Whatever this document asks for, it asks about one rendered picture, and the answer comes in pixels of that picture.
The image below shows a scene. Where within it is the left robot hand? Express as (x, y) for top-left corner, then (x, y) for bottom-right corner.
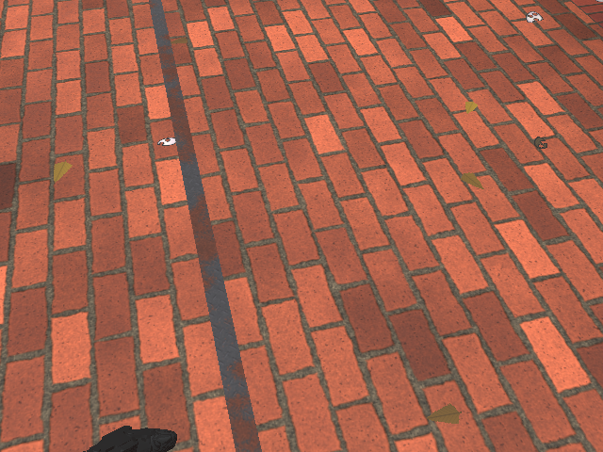
(83, 426), (177, 452)

